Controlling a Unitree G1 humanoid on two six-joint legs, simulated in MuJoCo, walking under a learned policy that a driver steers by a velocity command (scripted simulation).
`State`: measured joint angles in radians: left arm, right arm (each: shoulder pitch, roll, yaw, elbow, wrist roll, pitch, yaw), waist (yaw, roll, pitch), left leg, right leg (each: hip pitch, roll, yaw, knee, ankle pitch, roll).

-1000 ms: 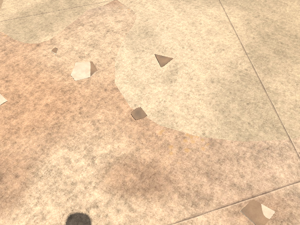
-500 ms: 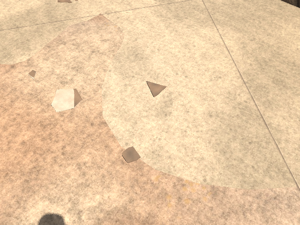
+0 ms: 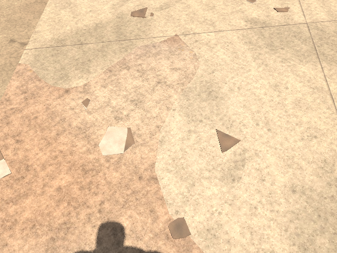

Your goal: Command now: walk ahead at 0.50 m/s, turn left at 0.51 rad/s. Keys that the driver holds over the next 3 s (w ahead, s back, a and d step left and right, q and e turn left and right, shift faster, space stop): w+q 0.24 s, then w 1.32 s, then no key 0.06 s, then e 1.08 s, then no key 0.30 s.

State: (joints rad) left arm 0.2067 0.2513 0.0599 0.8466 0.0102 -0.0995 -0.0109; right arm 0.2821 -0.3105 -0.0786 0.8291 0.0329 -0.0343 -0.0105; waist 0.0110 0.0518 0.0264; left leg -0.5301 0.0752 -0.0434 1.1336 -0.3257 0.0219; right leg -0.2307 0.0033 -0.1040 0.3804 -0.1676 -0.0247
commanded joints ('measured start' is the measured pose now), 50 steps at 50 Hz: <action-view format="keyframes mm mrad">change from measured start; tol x32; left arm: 1 -32 129 33 -36 1 -22 8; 50 -19 112 13 6 0 -3 -20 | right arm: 1 2 -24 -11 -83 -5 13 2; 50 -18 -95 -14 -27 -10 -64 1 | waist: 1 -14 -136 -6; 18 -65 263 -368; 39 -85 12 68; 46 106 -294 -425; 50 18 -124 -53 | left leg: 1 -145 77 -58 -43 87 -13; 12 -117 24 77 -479 246 37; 16 430 -127 148 -582 204 137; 18 910 285 -704 -788 4 387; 25 397 137 -206 -947 351 236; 38 561 148 -47 -967 370 181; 43 634 135 -13 -674 873 121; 46 -93 -156 -55 143 -238 -4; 50 -122 49 -45 54 3 33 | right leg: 1 94 -291 200 -250 109 -162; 15 288 -291 -114 90 724 -74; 19 -505 -40 161 997 -391 30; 40 -441 -78 114 118 195 -12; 44 149 -50 98 136 145 -113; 46 652 -386 839 -54 -145 -319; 50 147 -258 441 -175 -74 -199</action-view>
